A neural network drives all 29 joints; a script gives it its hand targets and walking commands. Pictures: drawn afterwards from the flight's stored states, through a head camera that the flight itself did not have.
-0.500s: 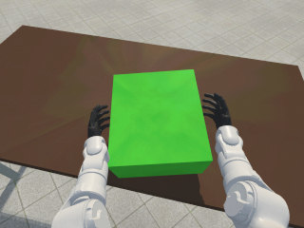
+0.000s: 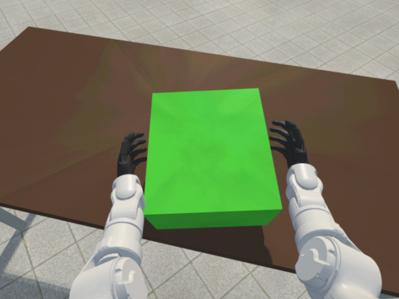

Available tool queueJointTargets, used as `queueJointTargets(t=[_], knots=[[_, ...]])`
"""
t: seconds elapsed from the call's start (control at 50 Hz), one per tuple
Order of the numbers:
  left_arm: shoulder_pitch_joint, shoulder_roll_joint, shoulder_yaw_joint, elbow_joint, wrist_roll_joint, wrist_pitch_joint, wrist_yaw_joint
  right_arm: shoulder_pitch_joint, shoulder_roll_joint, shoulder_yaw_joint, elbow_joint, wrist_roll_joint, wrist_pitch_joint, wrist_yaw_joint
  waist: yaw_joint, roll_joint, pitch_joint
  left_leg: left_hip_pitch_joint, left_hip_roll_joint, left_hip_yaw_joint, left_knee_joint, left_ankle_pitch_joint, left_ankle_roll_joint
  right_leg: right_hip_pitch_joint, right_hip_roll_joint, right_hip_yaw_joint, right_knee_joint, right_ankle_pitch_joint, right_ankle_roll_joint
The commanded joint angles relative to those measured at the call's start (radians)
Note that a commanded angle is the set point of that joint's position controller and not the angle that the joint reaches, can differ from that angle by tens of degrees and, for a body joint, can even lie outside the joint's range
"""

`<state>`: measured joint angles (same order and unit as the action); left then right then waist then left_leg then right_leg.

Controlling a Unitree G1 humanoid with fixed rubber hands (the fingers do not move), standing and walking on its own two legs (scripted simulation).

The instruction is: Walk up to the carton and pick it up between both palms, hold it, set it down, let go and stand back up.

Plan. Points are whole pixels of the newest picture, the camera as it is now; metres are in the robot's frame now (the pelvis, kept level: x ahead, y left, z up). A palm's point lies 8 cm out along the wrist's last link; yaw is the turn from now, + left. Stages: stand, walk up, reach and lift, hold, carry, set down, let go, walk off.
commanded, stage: set down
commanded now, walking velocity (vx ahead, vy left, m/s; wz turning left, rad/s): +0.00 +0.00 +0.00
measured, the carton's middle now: (208, 157) +0.47 +0.05 -0.05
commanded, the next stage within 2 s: none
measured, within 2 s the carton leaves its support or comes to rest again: rests again in 0.44 s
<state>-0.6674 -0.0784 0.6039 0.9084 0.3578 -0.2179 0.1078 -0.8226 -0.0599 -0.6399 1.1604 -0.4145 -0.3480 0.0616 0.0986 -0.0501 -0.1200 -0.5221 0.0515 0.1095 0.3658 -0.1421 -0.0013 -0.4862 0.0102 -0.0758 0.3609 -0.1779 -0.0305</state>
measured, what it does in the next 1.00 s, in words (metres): stands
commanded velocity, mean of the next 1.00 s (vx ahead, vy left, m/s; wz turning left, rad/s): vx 0.00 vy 0.00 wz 0.00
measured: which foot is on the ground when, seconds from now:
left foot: down 0.00-1.00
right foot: down 0.00-1.00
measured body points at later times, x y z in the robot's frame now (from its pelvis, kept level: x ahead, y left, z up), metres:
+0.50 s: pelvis +0.00 +0.00 +0.00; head +0.11 +0.01 +0.43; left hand +0.39 +0.22 +0.00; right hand +0.46 -0.14 +0.01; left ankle +0.00 +0.12 -0.74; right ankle -0.02 -0.10 -0.74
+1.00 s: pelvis +0.00 +0.00 -0.01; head +0.12 +0.01 +0.42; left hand +0.40 +0.22 +0.00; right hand +0.46 -0.13 +0.00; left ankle +0.00 +0.12 -0.74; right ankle -0.02 -0.10 -0.74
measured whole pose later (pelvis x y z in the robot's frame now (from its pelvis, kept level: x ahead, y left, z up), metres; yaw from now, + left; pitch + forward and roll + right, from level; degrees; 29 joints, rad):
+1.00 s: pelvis +0.00 +0.00 -0.01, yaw +0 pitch +23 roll -1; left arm -0.72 -0.03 0.57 1.00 0.31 -0.38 0.06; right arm -0.86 -0.13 -0.58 1.29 -0.34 -0.48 0.03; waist 0.11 -0.03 -0.16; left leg -0.69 0.06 0.11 0.47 -0.19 0.01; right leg -0.65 0.01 -0.08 0.45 -0.21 -0.03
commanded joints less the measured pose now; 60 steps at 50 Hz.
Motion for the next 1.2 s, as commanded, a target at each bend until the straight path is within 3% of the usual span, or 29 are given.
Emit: queueJointTargets(t=[0.0, 0.48, 0.62, 0.98, 1.18], knots=[[-0.464, -0.345, -0.252, -0.043, 0.037, -0.065, -0.105, -0.362, 0.381, 0.202, 0.039, -0.069, -0.028, 0.147, 0.016, -0.007, -0.515, 0.262, -0.009, 0.017, 0.051, 0.414, 0.016, 0.222, -0.012, -0.001, 0.016, 0.298, 0.035], [-0.373, -0.356, -0.241, 0.058, 0.038, -0.14, -0.119, -0.347, 0.402, 0.258, 0.09, -0.066, -0.1, 0.132, 0.025, -0.051, -0.512, 0.128, -0.012, 0.013, 0.084, 0.41, 0.041, 0.204, -0.017, 0.012, 0.069, 0.365, 0.038], [-0.352, -0.367, -0.258, 0.091, 0.028, -0.161, -0.115, -0.345, 0.389, 0.257, 0.135, -0.065, -0.123, 0.13, 0.022, -0.033, -0.512, 0.168, -0.007, 0.005, 0.125, 0.462, 0.029, 0.098, 0.0, -0.001, 0.064, 0.32, 0.024], [-0.338, -0.33, -0.246, 0.162, 0.014, -0.189, -0.119, -0.355, 0.355, 0.27, 0.212, -0.04, -0.145, 0.13, 0.027, -0.049, -0.483, 0.074, -0.013, 0.008, 0.149, 0.377, 0.036, 0.065, 0.001, 0.012, 0.097, 0.259, 0.026], [-0.34, -0.239, -0.218, 0.175, 0.002, -0.194, -0.097, -0.356, 0.254, 0.258, 0.238, -0.01, -0.137, 0.117, 0.034, -0.041, -0.48, 0.081, -0.012, 0.011, 0.172, 0.368, 0.033, -0.001, 0.01, 0.016, 0.1, 0.196, 0.022]])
